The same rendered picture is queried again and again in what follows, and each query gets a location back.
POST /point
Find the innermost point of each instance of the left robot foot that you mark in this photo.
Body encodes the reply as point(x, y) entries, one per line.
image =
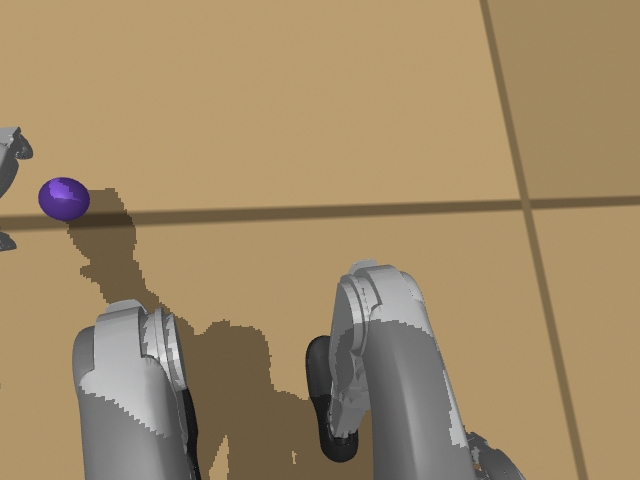
point(192, 435)

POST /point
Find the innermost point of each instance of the left robot hand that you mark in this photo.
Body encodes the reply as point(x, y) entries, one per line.
point(12, 145)

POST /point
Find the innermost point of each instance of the right robot hand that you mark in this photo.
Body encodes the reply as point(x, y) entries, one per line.
point(494, 464)

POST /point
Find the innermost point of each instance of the ball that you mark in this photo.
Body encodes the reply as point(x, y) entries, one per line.
point(64, 199)

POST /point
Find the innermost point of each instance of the right robot foot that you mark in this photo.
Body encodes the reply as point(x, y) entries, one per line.
point(319, 382)

